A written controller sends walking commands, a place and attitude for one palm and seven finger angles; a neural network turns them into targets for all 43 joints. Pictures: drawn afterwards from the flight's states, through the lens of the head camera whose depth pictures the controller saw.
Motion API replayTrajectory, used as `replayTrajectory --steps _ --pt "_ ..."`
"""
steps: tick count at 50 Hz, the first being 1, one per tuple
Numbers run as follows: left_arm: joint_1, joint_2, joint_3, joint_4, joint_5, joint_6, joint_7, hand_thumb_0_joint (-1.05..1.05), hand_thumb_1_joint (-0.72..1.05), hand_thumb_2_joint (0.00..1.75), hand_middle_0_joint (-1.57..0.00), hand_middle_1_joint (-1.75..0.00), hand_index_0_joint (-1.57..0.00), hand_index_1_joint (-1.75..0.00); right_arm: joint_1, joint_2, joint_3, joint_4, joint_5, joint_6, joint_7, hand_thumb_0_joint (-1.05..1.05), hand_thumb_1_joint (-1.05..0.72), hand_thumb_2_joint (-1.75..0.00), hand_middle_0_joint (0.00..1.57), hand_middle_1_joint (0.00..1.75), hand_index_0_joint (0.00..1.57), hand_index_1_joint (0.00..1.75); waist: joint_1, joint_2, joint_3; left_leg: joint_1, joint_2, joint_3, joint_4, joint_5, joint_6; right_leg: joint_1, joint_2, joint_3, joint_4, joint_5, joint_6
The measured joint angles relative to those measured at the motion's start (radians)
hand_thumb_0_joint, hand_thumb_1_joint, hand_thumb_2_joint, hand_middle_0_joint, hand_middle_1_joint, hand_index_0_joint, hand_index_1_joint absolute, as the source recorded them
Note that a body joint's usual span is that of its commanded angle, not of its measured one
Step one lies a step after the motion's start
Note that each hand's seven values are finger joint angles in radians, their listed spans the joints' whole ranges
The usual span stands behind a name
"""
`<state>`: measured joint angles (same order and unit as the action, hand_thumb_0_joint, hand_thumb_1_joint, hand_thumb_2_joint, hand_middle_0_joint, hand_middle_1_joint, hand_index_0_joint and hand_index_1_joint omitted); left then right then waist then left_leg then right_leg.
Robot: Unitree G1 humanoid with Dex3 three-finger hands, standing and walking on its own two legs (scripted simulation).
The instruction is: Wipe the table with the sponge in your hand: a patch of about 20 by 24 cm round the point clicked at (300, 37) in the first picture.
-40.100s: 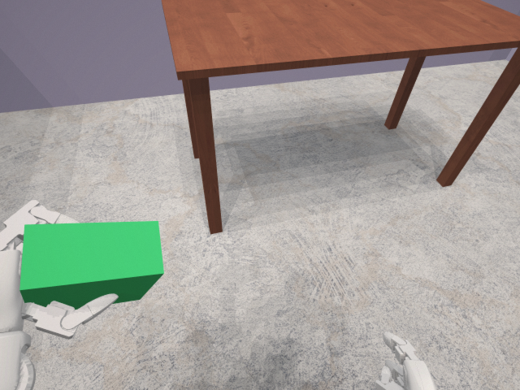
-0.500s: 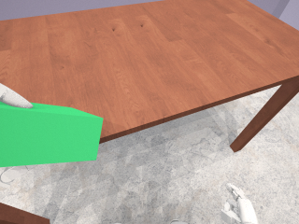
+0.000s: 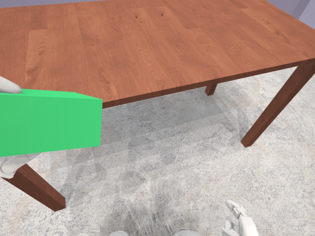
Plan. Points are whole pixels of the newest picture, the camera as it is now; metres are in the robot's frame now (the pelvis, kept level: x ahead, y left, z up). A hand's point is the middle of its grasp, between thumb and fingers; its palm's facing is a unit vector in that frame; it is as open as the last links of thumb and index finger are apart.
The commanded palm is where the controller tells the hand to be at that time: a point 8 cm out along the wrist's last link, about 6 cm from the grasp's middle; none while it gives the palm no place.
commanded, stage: step back with the hand held close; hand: left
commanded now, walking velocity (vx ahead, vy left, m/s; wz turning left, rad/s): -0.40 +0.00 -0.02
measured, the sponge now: (55, 114) +0.24 +0.19 +0.25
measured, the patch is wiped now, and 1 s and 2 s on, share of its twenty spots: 1.00 1.00 1.00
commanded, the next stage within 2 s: stop stepping back and stand still in 0.02 s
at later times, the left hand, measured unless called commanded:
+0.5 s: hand out of the picture +0.04 +0.22 +0.31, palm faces +0.55 -0.78 -0.30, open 10.2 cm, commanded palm -0.01 +0.26 +0.29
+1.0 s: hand out of the picture +0.03 +0.21 +0.30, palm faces +0.57 -0.77 -0.29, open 10.2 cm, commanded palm -0.06 +0.25 +0.29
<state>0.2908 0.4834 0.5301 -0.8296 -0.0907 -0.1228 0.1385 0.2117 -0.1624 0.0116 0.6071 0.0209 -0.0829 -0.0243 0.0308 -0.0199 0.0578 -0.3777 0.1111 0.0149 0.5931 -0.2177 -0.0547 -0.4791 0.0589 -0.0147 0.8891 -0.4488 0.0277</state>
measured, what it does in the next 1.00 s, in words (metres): walks backwards: right foot, then left foot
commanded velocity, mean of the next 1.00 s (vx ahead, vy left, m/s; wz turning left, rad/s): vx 0.18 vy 0.02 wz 0.00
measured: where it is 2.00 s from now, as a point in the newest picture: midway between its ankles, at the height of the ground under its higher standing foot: outside the picture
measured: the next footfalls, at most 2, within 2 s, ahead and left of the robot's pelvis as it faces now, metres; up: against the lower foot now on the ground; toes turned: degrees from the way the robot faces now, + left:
right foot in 0.06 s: +0.03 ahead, -0.12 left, +0.00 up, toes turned +0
left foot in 0.30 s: -0.08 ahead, +0.13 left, +0.00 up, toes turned -1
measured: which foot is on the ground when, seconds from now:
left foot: down 0.00-0.06, up 0.08-0.28, down 0.30-0.50, up 0.52-0.72, down 0.74-1.00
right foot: up 0.00-0.04, down 0.06-0.30, up 0.32-0.50, down 0.52-1.00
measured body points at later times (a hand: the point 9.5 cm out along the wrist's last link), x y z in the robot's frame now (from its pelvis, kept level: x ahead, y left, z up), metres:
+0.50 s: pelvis -0.16 -0.02 +0.00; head -0.20 -0.01 +0.45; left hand +0.01 +0.26 +0.32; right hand -0.05 -0.26 -0.09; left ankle -0.13 +0.14 -0.72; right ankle -0.17 -0.12 -0.71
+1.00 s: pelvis -0.21 -0.04 +0.00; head -0.21 -0.05 +0.45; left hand -0.01 +0.25 +0.31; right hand -0.03 -0.25 -0.10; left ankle -0.21 +0.11 -0.69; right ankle -0.20 -0.12 -0.73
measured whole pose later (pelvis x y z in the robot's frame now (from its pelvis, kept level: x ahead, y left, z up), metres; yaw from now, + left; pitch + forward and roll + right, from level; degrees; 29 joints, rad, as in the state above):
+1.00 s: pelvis -0.21 -0.04 +0.00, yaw +2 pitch -1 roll -1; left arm 0.06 0.47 0.48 -0.50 -0.07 -0.13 0.14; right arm 0.21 -0.20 0.04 0.63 0.03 -0.07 -0.03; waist 0.00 0.04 -0.02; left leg -0.44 0.08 -0.02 0.93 -0.43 0.00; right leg -0.27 0.04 -0.08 0.59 -0.28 -0.06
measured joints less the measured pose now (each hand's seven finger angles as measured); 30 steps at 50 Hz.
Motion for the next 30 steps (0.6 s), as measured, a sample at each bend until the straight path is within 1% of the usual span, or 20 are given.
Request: replayTrajectory --steps 3,4,5,6,8,9,10,12,14,15,16,18,20,21,23,25,26,27,29,30 --pt "-0.117 0.006 0.018 0.087 0.009 -0.007 0.007 -0.02 -0.53 1.05 -0.69 -1.3 -0.75 -1.33 0.025 -0.016 0.003 0.015 0.005 -0.001 0.009 0.01 -0.9 -0.9 0.21 0.3 0.21 0.3 0.01 0.042 -0.015 -0.046 0.012 -0.011 0.04 0.016 -0.012 0.17 -0.019 -0.003 -0.279 0.169 -0.005" --pt "-0.156 -0.009 0.016 0.121 0.014 -0.017 0.006 -0.02 -0.53 1.05 -0.69 -1.3 -0.74 -1.33 0.012 -0.03 0.003 0.026 0.007 0.002 0.01 0.01 -0.9 -0.9 0.21 0.3 0.21 0.3 0.008 0.077 -0.005 -0.074 0.029 -0.027 0.092 -0.025 -0.008 0.179 0.001 -0.014 -0.308 0.178 -0.02" --pt "-0.186 -0.024 0.007 0.152 0.016 -0.024 0.004 -0.02 -0.53 1.05 -0.69 -1.3 -0.74 -1.33 -0.007 -0.04 0.0 0.039 0.011 0.009 0.009 0.01 -0.9 -0.9 0.21 0.3 0.21 0.3 -0.004 0.102 0.009 -0.109 0.025 -0.051 0.189 -0.106 -0.002 0.172 0.015 -0.023 -0.305 0.189 -0.036" --pt "-0.206 -0.034 -0.008 0.183 0.015 -0.03 0.001 -0.02 -0.53 1.05 -0.69 -1.3 -0.74 -1.33 -0.022 -0.046 -0.004 0.051 0.013 0.016 0.005 0.01 -0.9 -0.9 0.21 0.3 0.21 0.3 -0.018 0.109 0.017 -0.145 0.0 -0.066 0.307 -0.165 0.002 0.162 0.013 -0.025 -0.303 0.204 -0.048" --pt "-0.195 -0.038 -0.032 0.219 0.011 -0.02 -0.015 -0.02 -0.53 1.05 -0.69 -1.3 -0.74 -1.34 -0.044 -0.042 -0.014 0.054 0.025 0.038 0.004 0.02 -0.9 -0.9 0.21 0.3 0.21 0.3 -0.042 0.083 0.021 -0.175 -0.048 -0.051 0.473 -0.189 0.008 0.142 -0.007 -0.006 -0.314 0.243 -0.054" --pt "-0.161 -0.032 -0.034 0.226 0.009 -0.016 -0.023 -0.02 -0.53 1.05 -0.69 -1.31 -0.74 -1.34 -0.047 -0.037 -0.014 0.04 0.029 0.05 0.003 0.02 -0.9 -0.9 0.21 0.3 0.21 0.3 -0.056 0.062 0.014 -0.171 -0.062 -0.033 0.508 -0.174 0.013 0.128 -0.018 0.011 -0.321 0.263 -0.053" --pt "-0.115 -0.026 -0.034 0.226 0.007 -0.01 -0.029 -0.02 -0.53 1.05 -0.69 -1.31 -0.74 -1.34 -0.047 -0.032 -0.013 0.021 0.031 0.061 0.002 0.02 -0.9 -0.9 0.21 0.3 0.21 0.3 -0.073 0.041 0.003 -0.153 -0.07 -0.014 0.507 -0.163 0.018 0.113 -0.028 0.026 -0.329 0.282 -0.051" --pt "-0.014 -0.02 -0.04 0.203 0.005 0.002 -0.035 -0.02 -0.53 1.05 -0.69 -1.31 -0.74 -1.34 -0.035 -0.033 -0.011 -0.025 0.029 0.073 -0.004 0.02 -0.9 -0.9 0.21 0.3 0.21 0.3 -0.102 0.014 -0.025 -0.075 -0.073 0.02 0.392 -0.18 0.033 0.081 -0.046 0.036 -0.34 0.307 -0.05" --pt "0.084 -0.02 -0.05 0.149 0.006 0.008 -0.03 -0.02 -0.53 1.05 -0.69 -1.31 -0.74 -1.34 -0.019 -0.051 -0.012 -0.06 0.02 0.068 -0.015 0.02 -0.9 -0.9 0.21 0.3 0.21 0.3 -0.112 0.014 -0.057 0.037 -0.065 0.032 0.184 -0.214 0.06 0.032 -0.056 0.014 -0.327 0.299 -0.045" --pt "0.121 -0.019 -0.056 0.113 0.005 0.008 -0.026 -0.02 -0.53 1.05 -0.69 -1.31 -0.74 -1.34 -0.01 -0.069 -0.016 -0.074 0.012 0.059 -0.021 0.01 -0.9 -0.9 0.21 0.3 0.21 0.3 -0.115 0.033 -0.073 0.081 -0.052 0.016 0.078 -0.244 0.079 -0.003 -0.048 -0.006 -0.303 0.265 -0.038" --pt "0.138 -0.01 -0.058 0.088 0.004 0.003 -0.023 -0.02 -0.53 1.05 -0.69 -1.3 -0.74 -1.34 -0.01 -0.071 -0.022 -0.069 0.005 0.05 -0.028 0.01 -0.9 -0.9 0.21 0.3 0.21 0.3 -0.116 0.023 -0.069 0.072 -0.054 0.012 0.059 -0.195 0.078 -0.03 -0.05 -0.009 -0.26 0.196 -0.03" --pt "0.14 0.008 -0.056 0.062 0.013 -0.003 -0.022 -0.02 -0.53 1.05 -0.69 -1.3 -0.74 -1.33 0.011 -0.062 -0.027 -0.045 0.005 0.03 -0.034 0.01 -0.9 -0.9 0.21 0.3 0.2 0.3 -0.089 -0.015 -0.062 0.073 -0.061 0.027 0.058 -0.134 0.061 -0.071 -0.039 0.019 -0.066 0.09 -0.017" --pt "0.102 0.016 -0.057 0.072 0.029 -0.005 -0.017 -0.02 -0.53 1.05 -0.7 -1.3 -0.75 -1.33 0.058 -0.056 -0.025 -0.015 0.01 0.012 -0.026 0.01 -0.9 -0.9 0.2 0.3 0.2 0.3 -0.067 -0.021 -0.096 0.078 -0.057 0.019 0.024 -0.1 0.057 -0.077 -0.025 0.011 0.1 0.056 -0.018" --pt "0.069 0.015 -0.056 0.089 0.033 -0.005 -0.011 -0.02 -0.53 1.05 -0.7 -1.3 -0.75 -1.33 0.081 -0.056 -0.022 0.0 0.014 0.005 -0.021 0.01 -0.9 -0.9 0.2 0.3 0.2 0.3 -0.06 -0.013 -0.116 0.078 -0.05 0.011 0.006 -0.09 0.059 -0.058 -0.022 -0.001 0.126 0.045 -0.021" --pt "-0.009 0.008 -0.045 0.152 0.035 -0.016 0.002 -0.02 -0.54 1.05 -0.7 -1.3 -0.75 -1.33 0.115 -0.056 -0.012 0.03 0.015 -0.002 -0.02 0.01 -0.9 -0.9 0.2 0.3 0.2 0.3 -0.056 0.014 -0.149 0.072 -0.029 -0.006 -0.02 -0.09 0.051 0.029 -0.024 -0.031 0.036 0.012 -0.035" --pt "-0.105 0.013 -0.03 0.238 0.033 -0.016 0.011 -0.02 -0.53 1.05 -0.7 -1.3 -0.75 -1.33 0.134 -0.054 -0.001 0.039 0.012 0.006 -0.025 0.01 -0.9 -0.9 0.2 0.3 0.2 0.3 -0.057 0.034 -0.161 0.037 -0.019 -0.022 0.022 -0.162 0.051 0.164 -0.026 -0.045 -0.185 0.017 -0.051" --pt "-0.158 0.027 -0.021 0.279 0.033 -0.013 0.011 -0.02 -0.53 1.05 -0.7 -1.3 -0.75 -1.33 0.136 -0.051 0.003 0.032 0.013 0.009 -0.024 0.01 -0.9 -0.9 0.2 0.3 0.2 0.3 -0.053 0.022 -0.158 -0.009 -0.027 -0.014 0.102 -0.224 0.064 0.219 -0.038 -0.031 -0.298 0.057 -0.07" --pt "-0.204 0.014 -0.021 0.315 0.035 -0.012 0.007 -0.02 -0.53 1.05 -0.69 -1.3 -0.75 -1.33 0.12 -0.059 0.004 0.037 0.016 0.015 -0.022 0.01 -0.9 -0.9 0.2 0.3 0.2 0.3 -0.041 0.036 -0.142 -0.065 -0.026 -0.026 0.235 -0.257 0.069 0.212 -0.035 -0.037 -0.318 0.149 -0.076" --pt "-0.235 -0.046 -0.036 0.363 0.029 -0.009 -0.011 -0.02 -0.53 1.05 -0.69 -1.31 -0.74 -1.34 0.073 -0.08 0.001 0.072 0.016 0.031 -0.019 0.01 -0.9 -0.9 0.21 0.3 0.21 0.3 -0.027 0.079 -0.114 -0.146 -0.04 -0.061 0.482 -0.203 0.067 0.198 -0.018 -0.049 -0.296 0.176 -0.074" --pt "-0.22 -0.07 -0.046 0.375 0.024 -0.008 -0.02 -0.02 -0.53 1.05 -0.69 -1.31 -0.74 -1.34 0.056 -0.082 -0.004 0.082 0.017 0.041 -0.017 0.02 -0.9 -0.9 0.21 0.3 0.21 0.3 -0.024 0.085 -0.114 -0.166 -0.049 -0.055 0.542 -0.166 0.065 0.196 -0.017 -0.043 -0.304 0.178 -0.073"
